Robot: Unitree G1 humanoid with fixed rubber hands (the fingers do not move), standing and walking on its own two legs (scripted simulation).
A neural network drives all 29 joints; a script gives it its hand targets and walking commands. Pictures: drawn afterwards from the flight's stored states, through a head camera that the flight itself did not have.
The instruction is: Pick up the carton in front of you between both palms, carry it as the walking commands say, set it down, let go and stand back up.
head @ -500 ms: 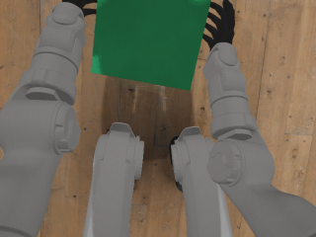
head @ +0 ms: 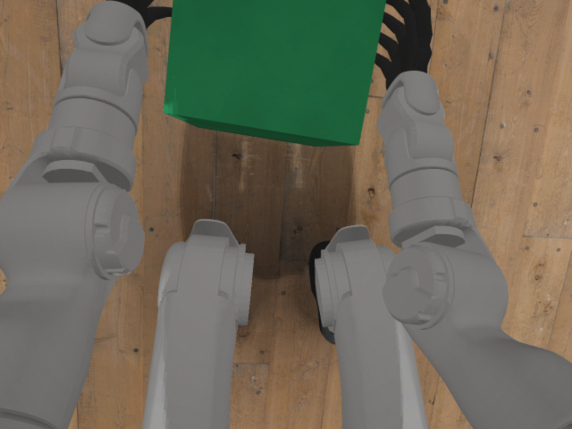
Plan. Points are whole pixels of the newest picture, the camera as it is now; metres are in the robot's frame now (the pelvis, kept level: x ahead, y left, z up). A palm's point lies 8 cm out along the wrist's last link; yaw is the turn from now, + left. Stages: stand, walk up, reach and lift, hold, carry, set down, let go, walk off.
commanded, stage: set down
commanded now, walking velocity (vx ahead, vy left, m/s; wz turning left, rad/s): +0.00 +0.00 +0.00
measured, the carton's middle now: (270, 59) +0.52 +0.05 -0.26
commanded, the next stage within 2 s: let go in 1.58 s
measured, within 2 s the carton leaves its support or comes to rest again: neither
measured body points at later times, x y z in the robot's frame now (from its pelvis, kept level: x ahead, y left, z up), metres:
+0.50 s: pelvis -0.02 +0.00 -0.02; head +0.33 +0.06 +0.25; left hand +0.49 +0.25 -0.22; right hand +0.49 -0.14 -0.19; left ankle +0.09 +0.10 -0.35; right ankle +0.10 -0.12 -0.35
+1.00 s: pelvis -0.02 -0.01 +0.07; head +0.30 +0.04 +0.39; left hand +0.52 +0.26 -0.04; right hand +0.49 -0.13 -0.05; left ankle +0.09 +0.09 -0.35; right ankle +0.10 -0.12 -0.35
